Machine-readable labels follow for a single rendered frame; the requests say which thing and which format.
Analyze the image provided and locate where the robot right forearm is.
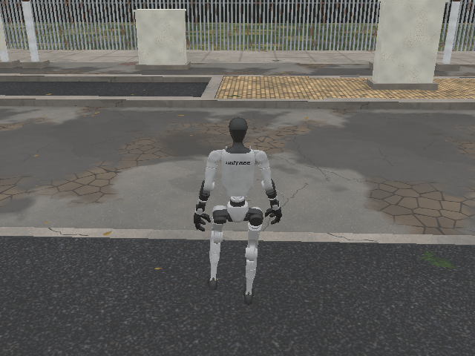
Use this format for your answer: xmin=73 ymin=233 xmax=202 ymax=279
xmin=266 ymin=179 xmax=280 ymax=211

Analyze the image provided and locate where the robot left upper arm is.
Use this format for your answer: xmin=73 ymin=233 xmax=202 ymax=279
xmin=203 ymin=150 xmax=223 ymax=191

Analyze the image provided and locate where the right robot thigh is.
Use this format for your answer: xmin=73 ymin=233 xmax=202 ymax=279
xmin=245 ymin=207 xmax=263 ymax=261

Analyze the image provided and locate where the left robot foot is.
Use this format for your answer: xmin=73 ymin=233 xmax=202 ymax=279
xmin=207 ymin=277 xmax=217 ymax=290

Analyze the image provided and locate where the robot left forearm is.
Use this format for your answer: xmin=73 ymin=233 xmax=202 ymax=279
xmin=195 ymin=180 xmax=210 ymax=215

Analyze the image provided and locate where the robot right hand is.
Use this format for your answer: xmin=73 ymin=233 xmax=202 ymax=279
xmin=265 ymin=207 xmax=282 ymax=224

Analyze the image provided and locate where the robot left hand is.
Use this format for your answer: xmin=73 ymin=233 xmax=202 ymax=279
xmin=194 ymin=213 xmax=211 ymax=231

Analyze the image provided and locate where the robot right upper arm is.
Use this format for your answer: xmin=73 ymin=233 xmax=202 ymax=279
xmin=253 ymin=150 xmax=273 ymax=191

